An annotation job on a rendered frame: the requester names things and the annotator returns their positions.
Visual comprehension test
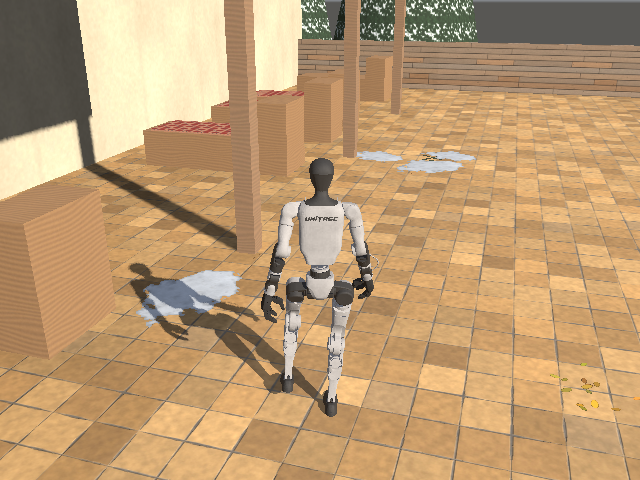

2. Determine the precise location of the robot left forearm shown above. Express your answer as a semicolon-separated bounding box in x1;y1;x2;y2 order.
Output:
264;243;285;296

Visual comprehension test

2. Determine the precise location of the right robot hand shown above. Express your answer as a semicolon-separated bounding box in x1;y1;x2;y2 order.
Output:
352;277;374;299

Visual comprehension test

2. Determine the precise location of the robot right upper arm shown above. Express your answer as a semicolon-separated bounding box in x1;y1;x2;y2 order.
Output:
342;202;367;256

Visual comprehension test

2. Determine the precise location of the robot left foot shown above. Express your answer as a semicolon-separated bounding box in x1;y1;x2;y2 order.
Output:
280;372;294;393

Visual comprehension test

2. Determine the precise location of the robot left upper arm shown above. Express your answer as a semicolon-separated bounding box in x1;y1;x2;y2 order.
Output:
275;201;301;259

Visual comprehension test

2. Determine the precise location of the left robot hand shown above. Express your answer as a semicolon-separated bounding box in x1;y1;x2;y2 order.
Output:
261;293;285;323

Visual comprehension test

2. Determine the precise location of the robot right forearm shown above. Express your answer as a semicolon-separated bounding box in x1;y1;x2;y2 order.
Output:
356;241;373;281

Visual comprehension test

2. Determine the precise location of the humanoid robot head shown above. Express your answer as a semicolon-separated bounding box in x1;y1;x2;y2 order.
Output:
304;158;338;206

